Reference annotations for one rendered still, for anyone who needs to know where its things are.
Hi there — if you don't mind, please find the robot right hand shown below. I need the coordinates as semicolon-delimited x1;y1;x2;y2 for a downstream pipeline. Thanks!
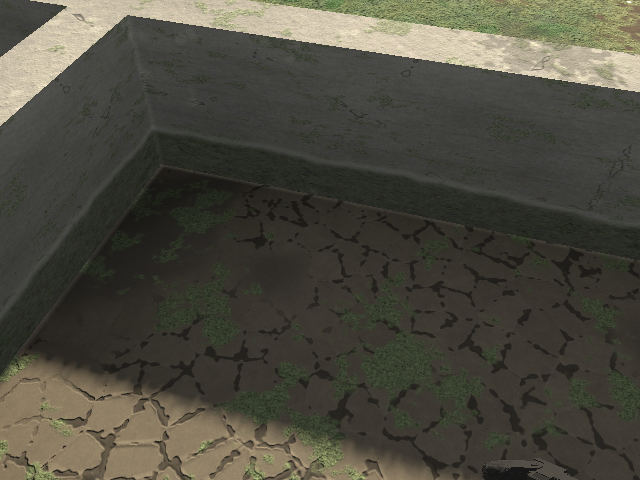
482;458;578;480

